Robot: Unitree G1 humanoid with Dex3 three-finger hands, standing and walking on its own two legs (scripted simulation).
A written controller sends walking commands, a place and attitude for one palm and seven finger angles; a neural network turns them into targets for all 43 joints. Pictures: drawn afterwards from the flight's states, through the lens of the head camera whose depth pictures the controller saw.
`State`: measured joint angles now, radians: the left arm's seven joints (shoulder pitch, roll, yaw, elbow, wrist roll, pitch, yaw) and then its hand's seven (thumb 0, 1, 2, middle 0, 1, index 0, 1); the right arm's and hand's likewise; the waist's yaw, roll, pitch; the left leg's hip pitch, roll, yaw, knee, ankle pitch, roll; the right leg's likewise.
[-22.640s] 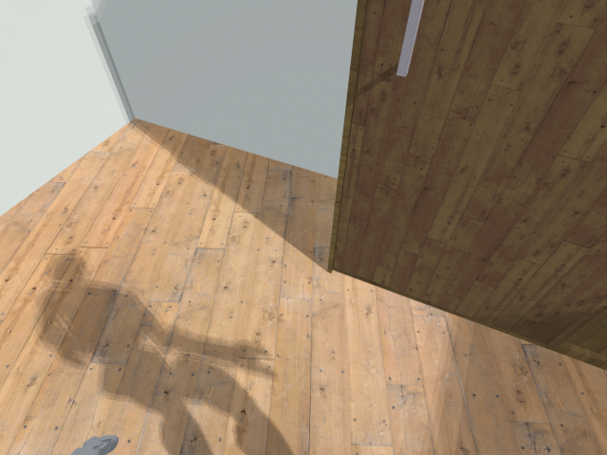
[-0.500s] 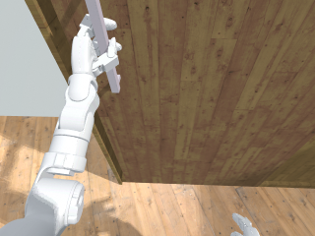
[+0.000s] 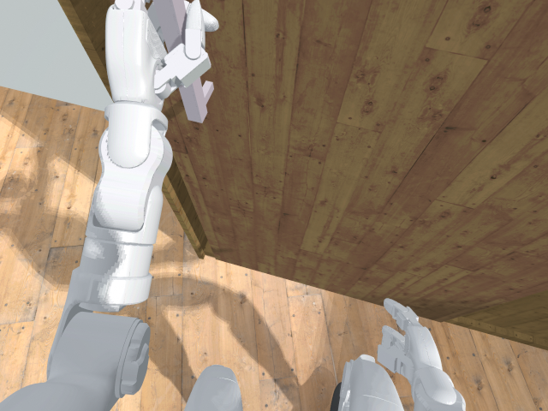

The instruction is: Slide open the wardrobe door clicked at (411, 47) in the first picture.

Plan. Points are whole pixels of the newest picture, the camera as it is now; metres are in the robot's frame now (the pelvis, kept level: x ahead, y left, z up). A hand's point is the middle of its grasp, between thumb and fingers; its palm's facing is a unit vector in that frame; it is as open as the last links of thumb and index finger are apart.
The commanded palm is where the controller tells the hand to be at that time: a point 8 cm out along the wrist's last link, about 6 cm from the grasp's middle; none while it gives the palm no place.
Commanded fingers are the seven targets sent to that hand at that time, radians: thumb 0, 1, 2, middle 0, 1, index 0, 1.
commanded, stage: step sideways, sliding the door along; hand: left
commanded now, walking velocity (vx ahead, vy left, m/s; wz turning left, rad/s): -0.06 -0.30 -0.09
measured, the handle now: (181, 5) +0.45 +0.21 +0.25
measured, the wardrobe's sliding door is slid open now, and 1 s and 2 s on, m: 0.05 0.34 0.64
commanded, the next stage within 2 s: stop walking and hold the door there in 1.94 s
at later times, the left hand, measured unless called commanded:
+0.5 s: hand (295, 67) +0.42 +0.08 +0.23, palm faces +0.42 -0.91 -0.07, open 6.4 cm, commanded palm +0.37 +0.06 +0.22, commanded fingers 0.00 0.90 0.90 -0.45 -1.40 -0.45 -1.40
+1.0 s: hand (499, 115) +0.40 -0.11 +0.23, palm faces +0.23 -0.97 -0.01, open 6.6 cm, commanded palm +0.37 -0.13 +0.21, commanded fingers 0.00 0.90 0.90 -0.45 -1.40 -0.45 -1.40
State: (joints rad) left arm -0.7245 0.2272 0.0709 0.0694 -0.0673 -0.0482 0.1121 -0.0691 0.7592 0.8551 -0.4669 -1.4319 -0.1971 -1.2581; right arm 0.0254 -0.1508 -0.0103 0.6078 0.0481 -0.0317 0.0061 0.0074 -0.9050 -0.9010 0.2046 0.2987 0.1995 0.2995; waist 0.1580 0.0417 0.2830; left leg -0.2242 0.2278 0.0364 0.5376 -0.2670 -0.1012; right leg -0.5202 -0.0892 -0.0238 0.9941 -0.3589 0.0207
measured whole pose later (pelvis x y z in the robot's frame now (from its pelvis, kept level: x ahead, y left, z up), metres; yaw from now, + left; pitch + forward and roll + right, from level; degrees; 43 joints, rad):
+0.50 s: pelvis +0.08 -0.16 +0.00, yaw +3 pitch -3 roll -4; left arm -0.44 0.24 0.21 -0.23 -0.06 -0.05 0.13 -0.08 0.73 0.84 -0.57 -1.49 -0.20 -1.23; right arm 0.13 -0.21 -0.05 0.56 0.04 -0.12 0.04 0.01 -0.91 -0.90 0.20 0.30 0.20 0.30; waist 0.16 0.07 0.29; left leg -0.12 0.29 0.09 0.48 -0.29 -0.15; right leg -0.42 0.00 -0.08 0.84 -0.36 0.03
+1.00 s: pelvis +0.08 -0.27 +0.01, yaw +0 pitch -2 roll -4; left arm -0.26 0.12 0.04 -0.41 0.00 -0.09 0.15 -0.04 0.75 0.78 -0.44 -1.53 -0.19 -1.19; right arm 0.12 -0.17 -0.01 0.54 0.01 -0.11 0.07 0.01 -0.91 -0.90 0.20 0.30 0.20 0.30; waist 0.13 0.05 0.25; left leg -0.15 0.24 0.11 0.48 -0.26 -0.09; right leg -0.44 0.00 -0.06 0.95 -0.40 0.03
